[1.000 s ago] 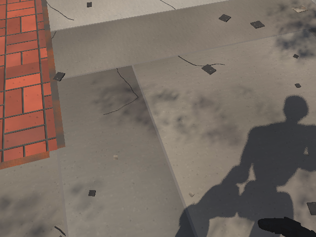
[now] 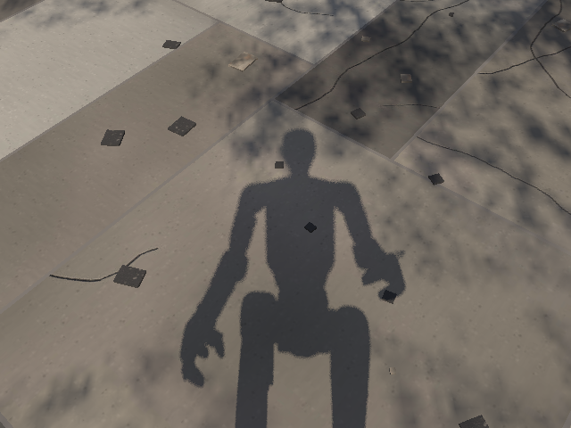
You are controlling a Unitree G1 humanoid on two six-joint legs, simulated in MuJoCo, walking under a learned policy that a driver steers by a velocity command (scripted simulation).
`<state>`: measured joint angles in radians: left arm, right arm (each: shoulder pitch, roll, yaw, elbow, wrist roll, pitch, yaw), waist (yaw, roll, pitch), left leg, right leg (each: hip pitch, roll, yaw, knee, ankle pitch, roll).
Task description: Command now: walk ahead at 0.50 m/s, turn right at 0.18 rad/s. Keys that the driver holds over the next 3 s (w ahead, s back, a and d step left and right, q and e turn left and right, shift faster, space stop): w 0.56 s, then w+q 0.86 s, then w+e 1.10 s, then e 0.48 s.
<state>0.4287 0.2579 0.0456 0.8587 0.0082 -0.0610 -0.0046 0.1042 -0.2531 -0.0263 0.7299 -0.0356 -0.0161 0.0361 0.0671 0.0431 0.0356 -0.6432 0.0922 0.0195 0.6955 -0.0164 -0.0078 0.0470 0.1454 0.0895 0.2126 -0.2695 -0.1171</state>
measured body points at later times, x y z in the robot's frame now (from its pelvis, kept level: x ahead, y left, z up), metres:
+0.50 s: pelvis +0.28 +0.04 +0.01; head +0.30 +0.04 +0.45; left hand +0.44 +0.27 -0.11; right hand +0.24 -0.22 -0.13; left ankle +0.21 +0.11 -0.74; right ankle +0.43 -0.11 -0.69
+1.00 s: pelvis +0.54 +0.00 +0.00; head +0.57 -0.01 +0.45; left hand +0.50 +0.25 -0.13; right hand +0.70 -0.24 -0.13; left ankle +0.65 +0.16 -0.68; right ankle +0.49 -0.08 -0.74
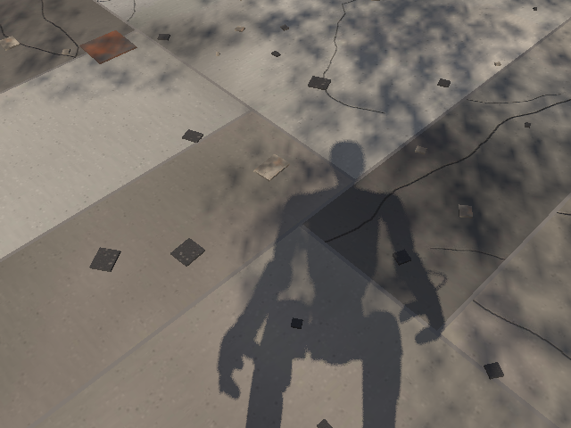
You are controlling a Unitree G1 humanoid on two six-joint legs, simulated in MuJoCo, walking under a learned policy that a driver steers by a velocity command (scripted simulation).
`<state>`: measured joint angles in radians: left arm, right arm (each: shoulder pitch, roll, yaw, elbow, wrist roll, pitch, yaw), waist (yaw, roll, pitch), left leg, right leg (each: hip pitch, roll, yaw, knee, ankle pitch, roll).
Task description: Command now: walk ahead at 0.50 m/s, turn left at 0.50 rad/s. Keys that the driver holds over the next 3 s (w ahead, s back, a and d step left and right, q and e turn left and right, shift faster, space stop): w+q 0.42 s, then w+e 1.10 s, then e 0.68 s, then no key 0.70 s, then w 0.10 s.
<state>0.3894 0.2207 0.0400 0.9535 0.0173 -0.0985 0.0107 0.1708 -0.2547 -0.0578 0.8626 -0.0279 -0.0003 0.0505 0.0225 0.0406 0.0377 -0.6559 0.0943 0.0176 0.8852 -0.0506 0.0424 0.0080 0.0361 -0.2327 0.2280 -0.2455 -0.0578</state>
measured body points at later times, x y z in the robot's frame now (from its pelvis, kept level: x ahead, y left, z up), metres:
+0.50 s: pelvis +0.26 +0.06 +0.00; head +0.29 +0.09 +0.45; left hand +0.35 +0.35 -0.12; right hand +0.35 -0.20 -0.12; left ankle +0.21 +0.09 -0.74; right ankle +0.43 -0.08 -0.68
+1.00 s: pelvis +0.56 +0.08 +0.00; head +0.58 +0.07 +0.45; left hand +0.54 +0.35 -0.13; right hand +0.72 -0.16 -0.12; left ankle +0.60 +0.25 -0.67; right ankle +0.56 +0.03 -0.74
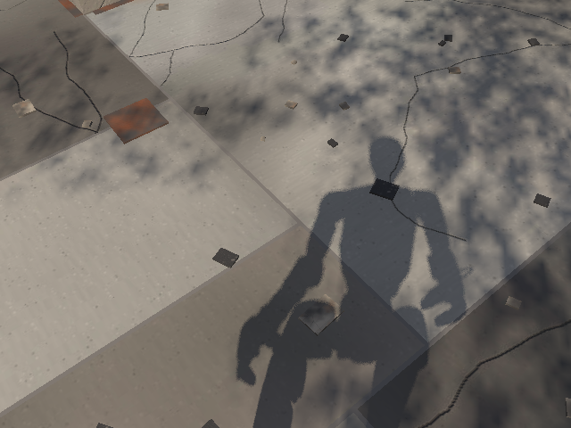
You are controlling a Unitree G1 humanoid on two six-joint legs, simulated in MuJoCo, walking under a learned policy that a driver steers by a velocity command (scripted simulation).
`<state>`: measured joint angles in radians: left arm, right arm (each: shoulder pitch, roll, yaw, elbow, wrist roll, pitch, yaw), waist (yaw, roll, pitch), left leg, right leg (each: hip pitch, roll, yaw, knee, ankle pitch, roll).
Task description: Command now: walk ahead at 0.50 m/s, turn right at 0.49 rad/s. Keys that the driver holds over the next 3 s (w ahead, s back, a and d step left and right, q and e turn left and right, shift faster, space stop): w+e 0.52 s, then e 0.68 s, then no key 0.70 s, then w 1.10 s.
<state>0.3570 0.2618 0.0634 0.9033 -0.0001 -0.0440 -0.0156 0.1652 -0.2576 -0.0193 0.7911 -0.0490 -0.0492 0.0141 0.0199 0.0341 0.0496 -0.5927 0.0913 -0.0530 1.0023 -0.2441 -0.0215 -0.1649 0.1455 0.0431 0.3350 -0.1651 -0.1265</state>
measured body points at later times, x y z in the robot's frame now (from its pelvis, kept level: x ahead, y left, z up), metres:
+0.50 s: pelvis +0.27 +0.04 +0.00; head +0.30 +0.05 +0.45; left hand +0.45 +0.28 -0.12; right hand +0.27 -0.25 -0.11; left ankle +0.29 +0.13 -0.74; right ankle +0.24 -0.09 -0.66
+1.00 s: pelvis +0.42 -0.05 -0.01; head +0.45 -0.09 +0.44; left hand +0.66 +0.12 -0.12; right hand +0.38 -0.33 -0.14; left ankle +0.52 +0.09 -0.67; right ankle +0.46 -0.13 -0.74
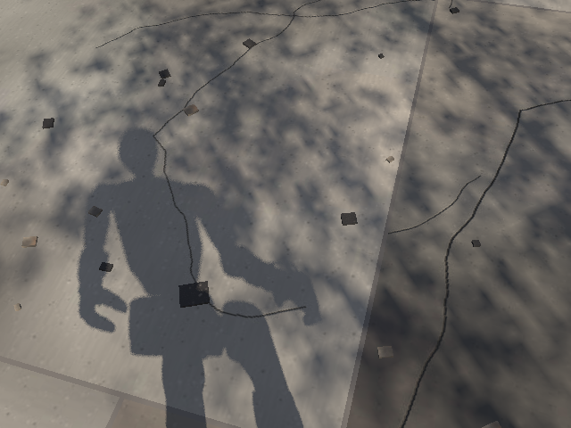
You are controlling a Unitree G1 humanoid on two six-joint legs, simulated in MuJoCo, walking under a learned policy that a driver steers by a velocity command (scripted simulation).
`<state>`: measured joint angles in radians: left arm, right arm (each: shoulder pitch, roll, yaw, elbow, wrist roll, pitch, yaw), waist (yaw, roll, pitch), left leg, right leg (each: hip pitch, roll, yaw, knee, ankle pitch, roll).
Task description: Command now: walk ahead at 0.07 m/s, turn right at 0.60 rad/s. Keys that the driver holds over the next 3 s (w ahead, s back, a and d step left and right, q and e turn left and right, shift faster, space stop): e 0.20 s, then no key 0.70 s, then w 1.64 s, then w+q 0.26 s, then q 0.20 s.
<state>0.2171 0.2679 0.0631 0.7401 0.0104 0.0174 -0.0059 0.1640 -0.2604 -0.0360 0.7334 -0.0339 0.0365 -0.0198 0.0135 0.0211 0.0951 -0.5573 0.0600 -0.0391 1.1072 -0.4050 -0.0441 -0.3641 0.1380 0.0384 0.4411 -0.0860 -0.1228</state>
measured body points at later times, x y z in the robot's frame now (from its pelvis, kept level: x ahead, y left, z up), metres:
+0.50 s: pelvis +0.03 +0.06 +0.01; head +0.05 +0.09 +0.46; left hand +0.19 +0.31 -0.12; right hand +0.08 -0.23 -0.09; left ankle +0.05 +0.15 -0.73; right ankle -0.01 -0.06 -0.68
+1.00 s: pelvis +0.02 +0.05 +0.01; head +0.01 +0.05 +0.46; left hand +0.13 +0.29 -0.13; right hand +0.00 -0.22 -0.13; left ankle +0.05 +0.15 -0.73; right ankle -0.04 -0.05 -0.73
